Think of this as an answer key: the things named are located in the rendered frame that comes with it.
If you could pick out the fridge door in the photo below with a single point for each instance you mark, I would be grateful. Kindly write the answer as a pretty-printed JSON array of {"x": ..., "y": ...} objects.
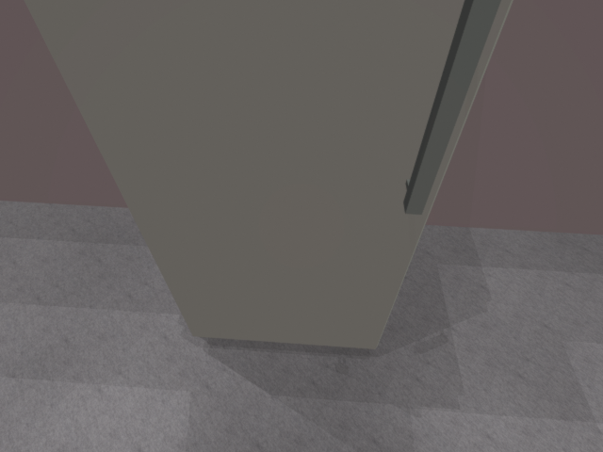
[{"x": 263, "y": 147}]

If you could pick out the handle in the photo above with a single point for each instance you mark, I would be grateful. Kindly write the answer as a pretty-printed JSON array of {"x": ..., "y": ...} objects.
[{"x": 470, "y": 36}]

